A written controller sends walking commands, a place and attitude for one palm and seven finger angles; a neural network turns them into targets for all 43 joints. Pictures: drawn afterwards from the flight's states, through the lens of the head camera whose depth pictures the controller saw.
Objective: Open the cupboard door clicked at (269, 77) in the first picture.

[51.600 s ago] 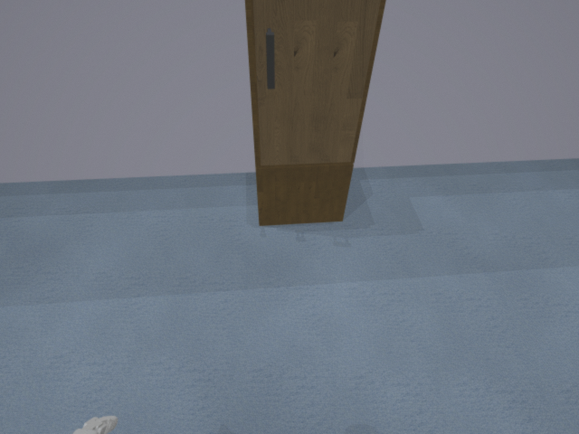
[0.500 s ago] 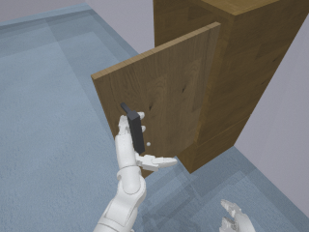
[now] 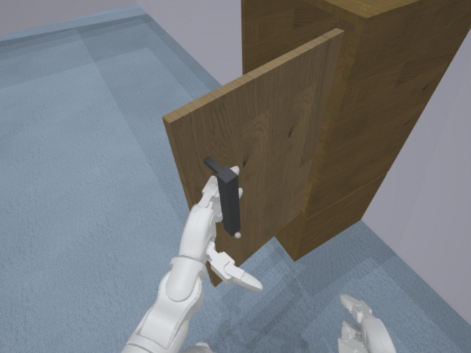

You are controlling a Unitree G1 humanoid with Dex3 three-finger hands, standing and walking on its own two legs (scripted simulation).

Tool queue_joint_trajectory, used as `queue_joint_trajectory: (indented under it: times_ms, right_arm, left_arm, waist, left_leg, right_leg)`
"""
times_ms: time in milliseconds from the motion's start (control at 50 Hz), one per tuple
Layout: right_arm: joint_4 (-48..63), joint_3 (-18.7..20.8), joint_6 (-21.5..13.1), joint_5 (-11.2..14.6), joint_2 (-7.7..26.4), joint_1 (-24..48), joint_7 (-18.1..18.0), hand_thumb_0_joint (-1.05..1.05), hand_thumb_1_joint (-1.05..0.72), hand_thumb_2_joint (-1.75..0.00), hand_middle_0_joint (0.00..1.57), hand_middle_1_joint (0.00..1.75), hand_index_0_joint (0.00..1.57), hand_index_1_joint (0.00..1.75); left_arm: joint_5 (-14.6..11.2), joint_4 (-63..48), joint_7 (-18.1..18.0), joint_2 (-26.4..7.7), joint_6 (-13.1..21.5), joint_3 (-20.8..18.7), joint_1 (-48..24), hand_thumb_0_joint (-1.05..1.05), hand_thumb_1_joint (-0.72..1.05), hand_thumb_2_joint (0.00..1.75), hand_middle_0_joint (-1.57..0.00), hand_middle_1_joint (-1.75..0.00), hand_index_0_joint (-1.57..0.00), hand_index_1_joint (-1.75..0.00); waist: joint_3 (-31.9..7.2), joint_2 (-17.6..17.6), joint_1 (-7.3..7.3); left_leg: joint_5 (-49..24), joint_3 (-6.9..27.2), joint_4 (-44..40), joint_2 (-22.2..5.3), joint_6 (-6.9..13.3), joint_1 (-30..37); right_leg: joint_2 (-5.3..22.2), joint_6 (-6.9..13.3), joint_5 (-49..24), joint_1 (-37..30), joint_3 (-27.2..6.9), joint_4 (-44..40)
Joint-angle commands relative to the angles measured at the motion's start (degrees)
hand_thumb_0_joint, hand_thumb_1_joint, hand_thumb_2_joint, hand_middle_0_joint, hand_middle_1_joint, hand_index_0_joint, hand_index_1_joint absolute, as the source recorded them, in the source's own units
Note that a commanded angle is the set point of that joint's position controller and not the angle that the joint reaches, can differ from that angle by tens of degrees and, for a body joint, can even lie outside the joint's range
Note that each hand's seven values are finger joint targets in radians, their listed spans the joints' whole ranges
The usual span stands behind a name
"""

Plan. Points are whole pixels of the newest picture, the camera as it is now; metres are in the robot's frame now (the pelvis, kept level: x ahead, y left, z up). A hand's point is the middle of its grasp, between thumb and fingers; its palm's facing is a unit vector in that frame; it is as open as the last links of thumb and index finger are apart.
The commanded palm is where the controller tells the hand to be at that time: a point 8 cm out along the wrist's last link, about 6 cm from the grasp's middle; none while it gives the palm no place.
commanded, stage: slide the hand sideways off the handle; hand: left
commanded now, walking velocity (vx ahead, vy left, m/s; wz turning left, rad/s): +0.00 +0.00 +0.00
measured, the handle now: (222, 198) +0.35 +0.04 +0.08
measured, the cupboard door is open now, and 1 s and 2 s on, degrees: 100 100 100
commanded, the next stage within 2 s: draw the hand back to the body in 1.00 s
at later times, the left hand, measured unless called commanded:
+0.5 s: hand (216, 254) +0.25 +0.04 +0.08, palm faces -0.13 -0.99 +0.01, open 16.3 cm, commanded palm +0.23 +0.09 +0.08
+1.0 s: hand (182, 286) +0.20 +0.09 +0.09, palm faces -0.12 -0.99 +0.00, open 16.3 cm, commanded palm +0.19 +0.13 +0.08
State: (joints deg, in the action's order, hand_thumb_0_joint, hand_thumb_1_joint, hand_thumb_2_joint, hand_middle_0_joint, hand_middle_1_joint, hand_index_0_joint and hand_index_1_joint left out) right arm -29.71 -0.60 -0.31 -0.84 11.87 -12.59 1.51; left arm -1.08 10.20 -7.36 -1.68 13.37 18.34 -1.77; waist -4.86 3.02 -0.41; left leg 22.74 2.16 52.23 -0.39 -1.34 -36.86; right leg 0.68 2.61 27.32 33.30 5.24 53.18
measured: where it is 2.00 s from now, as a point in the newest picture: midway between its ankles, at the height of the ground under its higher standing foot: outside the picture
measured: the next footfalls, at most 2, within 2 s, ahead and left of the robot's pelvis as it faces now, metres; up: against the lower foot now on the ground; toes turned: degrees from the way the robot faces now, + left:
none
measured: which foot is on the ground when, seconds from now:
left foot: down 0.00-1.00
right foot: down 0.00-1.00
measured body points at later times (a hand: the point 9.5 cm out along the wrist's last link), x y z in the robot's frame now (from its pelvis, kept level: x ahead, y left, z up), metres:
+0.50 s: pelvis +0.03 +0.01 +0.00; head +0.06 -0.01 +0.45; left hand +0.25 +0.10 +0.08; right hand +0.19 -0.21 -0.08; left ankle +0.04 +0.14 -0.69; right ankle +0.00 -0.09 -0.69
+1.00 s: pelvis +0.02 +0.01 -0.01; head +0.05 -0.01 +0.44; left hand +0.20 +0.14 +0.09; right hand +0.19 -0.22 -0.08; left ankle +0.04 +0.14 -0.69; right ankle +0.00 -0.09 -0.69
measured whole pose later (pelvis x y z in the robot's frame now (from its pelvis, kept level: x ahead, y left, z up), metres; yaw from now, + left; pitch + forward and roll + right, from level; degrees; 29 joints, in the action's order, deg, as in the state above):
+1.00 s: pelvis +0.02 +0.01 -0.01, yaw -1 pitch +9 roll +0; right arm -20.8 -0.8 -2.0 0.0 12.5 -16.4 0.5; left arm -4.4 -21.5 2.6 -6.6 16.9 11.2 34.7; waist -6.7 2.6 0.0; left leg 27.3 1.2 57.9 -0.9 -1.0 -40.0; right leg 0.3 2.0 31.0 36.4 4.1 58.0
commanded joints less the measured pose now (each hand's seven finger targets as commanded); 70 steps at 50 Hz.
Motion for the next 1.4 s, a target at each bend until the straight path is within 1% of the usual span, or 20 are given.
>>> queue_joint_trajectory:
  times_ms: [0, 80, 180, 220, 280, 320, 460, 600, 660, 680, 780, 840, 980, 1040, 1080, 1100, 1180, 1260, 1300, 1380]
  right_arm:
    - [10.6, 1.2, -3.2, 1.3, 4.8, 4.6, -0.9, 0.0, -0.9, -0.9, 0.2, 0.3, 0.2, 0.3]
    - [11.6, 1.7, -3.2, 1.0, 5.1, 3.3, 0.1, 0.0, -0.9, -0.9, 0.2, 0.3, 0.2, 0.3]
    - [13.4, 2.2, -2.9, 0.6, 4.8, 2.6, 1.3, 0.0, -0.9, -0.9, 0.2, 0.3, 0.2, 0.3]
    - [14.3, 2.3, -2.8, 0.6, 4.5, 2.6, 1.6, 0.0, -0.9, -0.9, 0.2, 0.3, 0.2, 0.3]
    - [14.8, 2.1, -2.4, 0.6, 4.8, 2.2, 1.4, 0.0, -0.9, -0.9, 0.2, 0.3, 0.2, 0.3]
    - [15.2, 1.9, -2.1, 0.6, 4.6, 2.2, 1.1, 0.0, -0.9, -0.9, 0.2, 0.3, 0.2, 0.3]
    - [16.2, 1.7, -2.4, 0.7, 4.5, 1.6, 0.3, 0.0, -0.9, -0.9, 0.2, 0.3, 0.2, 0.3]
    - [17.1, 1.7, -3.3, 0.5, 4.8, 0.5, 0.3, 0.0, -0.9, -0.9, 0.2, 0.3, 0.2, 0.3]
    - [17.9, 1.7, -3.0, 0.6, 5.0, 0.4, 0.1, 0.0, -0.9, -0.9, 0.2, 0.3, 0.2, 0.3]
    - [18.0, 1.8, -3.0, 0.6, 5.0, 0.3, 0.0, 0.0, -0.9, -0.9, 0.2, 0.3, 0.2, 0.3]
    - [18.7, 1.7, -3.2, 0.8, 5.1, 0.6, -0.8, 0.0, -0.9, -0.9, 0.2, 0.3, 0.2, 0.3]
    - [19.0, 1.6, -4.1, 1.1, 5.2, 0.5, -1.0, 0.0, -0.9, -0.9, 0.2, 0.3, 0.2, 0.3]
    - [19.0, 2.0, -5.2, 1.3, 6.0, 0.2, -1.7, 0.0, -0.9, -0.9, 0.2, 0.3, 0.2, 0.3]
    - [19.4, 1.7, -5.6, 1.5, 6.1, 0.3, -2.1, 0.0, -0.9, -0.9, 0.2, 0.3, 0.2, 0.3]
    - [19.2, 1.7, -5.9, 1.5, 6.3, 0.5, -2.4, 0.0, -0.9, -0.9, 0.2, 0.3, 0.2, 0.3]
    - [19.3, 1.8, -5.9, 1.4, 6.1, 0.5, -2.6, 0.0, -0.9, -0.9, 0.2, 0.3, 0.2, 0.3]
    - [19.2, 1.7, -6.2, 1.9, 5.7, 0.5, -3.0, 0.0, -0.9, -0.9, 0.2, 0.3, 0.2, 0.3]
    - [18.4, 1.3, -6.8, 2.6, 5.6, 0.5, -3.1, 0.0, -0.9, -0.9, 0.2, 0.3, 0.2, 0.3]
    - [17.8, 1.3, -6.9, 2.8, 6.1, 0.9, -3.3, 0.0, -0.9, -0.9, 0.2, 0.3, 0.2, 0.3]
    - [17.4, 1.2, -7.2, 3.2, 6.6, 1.9, -4.0, 0.0, -0.9, -0.9, 0.2, 0.3, 0.2, 0.3]
  left_arm:
    - [-3.2, -14.4, 1.8, 9.1, 4.2, 2.2, -13.3, 0.0, -0.5, 0.3, -0.15, -0.3, -0.15, -0.3]
    - [-0.2, -16.3, -1.7, 8.5, 4.4, 1.9, -7.8, 0.0, -0.5, 0.3, -0.15, -0.3, -0.15, -0.3]
    - [3.6, -21.3, -2.6, 6.5, 6.2, 2.3, 1.6, 0.0, -0.5, 0.3, -0.15, -0.3, -0.15, -0.3]
    - [3.6, -23.8, -2.3, 6.4, 6.4, 2.3, 5.0, 0.0, -0.5, 0.3, -0.15, -0.3, -0.15, -0.3]
    - [4.0, -26.2, -1.7, 3.7, 5.7, 1.0, 8.4, 0.0, -0.5, 0.3, -0.15, -0.3, -0.15, -0.3]
    - [4.1, -27.6, -1.3, 3.0, 5.1, 0.5, 11.0, 0.0, -0.5, 0.3, -0.15, -0.3, -0.15, -0.3]
    - [1.6, -35.9, 1.2, 1.8, 4.9, -0.3, 19.1, 0.0, -0.5, 0.3, -0.15, -0.3, -0.15, -0.3]
    - [1.1, -39.2, 4.7, 0.3, 6.3, -0.1, 26.9, 0.0, -0.5, 0.3, -0.15, -0.3, -0.15, -0.3]
    - [0.6, -40.3, 6.1, -1.9, 5.9, -2.1, 30.2, 0.0, -0.5, 0.3, -0.15, -0.3, -0.15, -0.3]
    - [0.4, -39.6, 6.4, -2.8, 5.6, -3.4, 32.3, 0.0, -0.5, 0.3, -0.15, -0.3, -0.15, -0.3]
    - [-1.7, -43.5, 7.9, -4.9, 6.2, -6.7, 33.4, 0.0, -0.5, 0.3, -0.15, -0.3, -0.15, -0.3]
    - [-3.1, -45.7, 8.9, -4.4, 7.4, -6.0, 33.1, 0.0, -0.5, 0.3, -0.15, -0.3, -0.15, -0.3]
    - [-3.5, -42.7, 10.9, -6.0, 6.7, -7.0, 35.3, 0.0, -0.5, 0.3, -0.15, -0.3, -0.15, -0.3]
    - [-3.4, -42.8, 10.4, -5.5, 5.8, -6.4, 31.5, 0.0, -0.5, 0.3, -0.15, -0.3, -0.15, -0.3]
    - [-3.1, -42.9, 9.2, -6.9, 5.4, -7.9, 28.8, 0.0, -0.5, 0.3, -0.15, -0.3, -0.15, -0.3]
    - [-3.3, -44.2, 8.5, -8.5, 5.4, -10.1, 28.4, 0.0, -0.5, 0.3, -0.15, -0.3, -0.15, -0.3]
    - [-4.4, -48.2, 7.0, -11.6, 4.5, -15.0, 30.1, 0.0, -0.5, 0.3, -0.15, -0.3, -0.15, -0.3]
    - [-6.7, -47.8, 8.9, -9.9, 2.1, -14.8, 34.6, 0.0, -0.5, 0.3, -0.15, -0.3, -0.15, -0.3]
    - [-7.6, -46.3, 10.7, -10.1, 0.3, -15.3, 36.2, 0.0, -0.5, 0.3, -0.15, -0.3, -0.15, -0.3]
    - [-8.6, -47.0, 13.8, -12.6, -2.3, -17.7, 36.0, 0.0, -0.5, 0.3, -0.15, -0.3, -0.15, -0.3]
  waist:
    - [-10.9, -9.0, -2.49]
    - [-11.5, -8.3, -1.35]
    - [-12.0, -7.0, 0.03]
    - [-11.8, -5.7, 0.21]
    - [-11.4, -7.3, 0.34]
    - [-10.3, -6.4, 0.12]
    - [-10.8, -7.1, -0.39]
    - [-10.6, -5.9, -1.24]
    - [-10.5, -6.1, -0.69]
    - [-10.5, -7.6, -0.26]
    - [-11.3, -6.4, 0.0]
    - [-10.4, -3.7, -0.73]
    - [-7.2, -6.8, -1.3]
    - [-6.0, -5.4, -1.6]
    - [-6.3, -6.2, -1.48]
    - [-8.2, -5.9, -0.64]
    - [-12.4, -3.8, 1.06]
    - [-9.3, -4.0, 0.61]
    - [-7.4, -6.1, 0.15]
    - [-3.1, -4.3, 0.09]
  left_leg:
    - [-3.3, -0.9, -7.5, 1.8, 3.0, 10.7]
    - [-7.3, -1.1, -8.0, 1.4, 2.9, 11.5]
    - [-10.2, -1.9, -7.3, 1.1, 3.0, 10.8]
    - [-10.5, -2.5, -7.0, 1.1, 2.9, 10.6]
    - [-10.7, -2.4, -6.9, 1.1, 3.0, 9.9]
    - [-10.4, -2.7, -6.7, 1.1, 3.0, 9.6]
    - [-13.0, -2.2, -5.5, 1.3, 2.9, 9.6]
    - [-14.9, -1.5, -3.0, 1.3, 3.1, 8.4]
    - [-13.6, -1.5, -2.8, 1.4, 2.9, 6.9]
    - [-13.7, -1.5, -2.6, 1.5, 2.9, 6.2]
    - [-12.4, -1.7, -1.6, 1.7, 2.9, 5.0]
    - [-10.9, -1.4, -1.3, 1.7, 2.9, 4.7]
    - [-5.4, -1.0, 0.0, 1.6, 2.9, 0.7]
    - [-2.3, -1.0, -0.2, 1.6, 2.9, 0.1]
    - [-1.2, -1.0, 0.1, 1.5, 3.0, -0.2]
    - [-1.6, -1.1, -0.2, 1.5, 2.9, 0.2]
    - [-4.7, -1.7, -2.1, 1.6, 3.0, 3.7]
    - [-5.9, -2.0, -4.1, 1.3, 3.0, 5.2]
    - [-6.2, -1.9, -4.4, 1.3, 3.1, 4.8]
    - [-6.0, -1.7, -6.0, 1.1, 3.2, 6.0]
  right_leg:
    - [-0.5, -1.3, -6.8, -2.9, -3.9, -14.2]
    - [-0.8, -1.1, -12.3, -3.9, -2.8, -12.1]
    - [-0.8, -0.6, -16.7, -4.9, -2.8, -9.9]
    - [-0.7, -0.7, -17.9, -5.0, -3.1, -9.7]
    - [-0.9, -0.7, -18.8, -6.0, -3.3, -9.6]
    - [-0.7, -0.9, -19.1, -5.2, -3.5, -9.5]
    - [-0.8, -1.4, -24.0, -6.3, -3.3, -8.2]
    - [-0.7, -1.8, -26.5, -3.7, -3.0, -5.7]
    - [-0.6, -1.8, -25.8, -4.0, -3.3, -5.4]
    - [-0.6, -1.9, -26.3, -4.8, -3.7, -5.5]
    - [-0.5, -2.1, -25.3, -4.8, -4.2, -5.3]
    - [-0.7, -2.0, -21.9, -2.4, -3.7, -5.0]
    - [-0.4, -2.3, -12.9, 0.6, -5.6, -6.7]
    - [-0.4, -2.0, -6.3, 2.7, -5.6, -7.4]
    - [-0.6, -1.9, -2.9, 3.0, -6.1, -8.1]
    - [-0.4, -1.8, -3.1, 1.8, -6.3, -8.2]
    - [-1.0, -1.6, -7.8, -2.6, -5.5, -8.3]
    - [-1.2, -2.2, -12.3, -3.9, -4.3, -9.7]
    - [-0.8, -2.8, -13.8, -4.6, -4.9, -11.2]
    - [-1.1, -2.7, -12.4, -4.1, -4.3, -12.6]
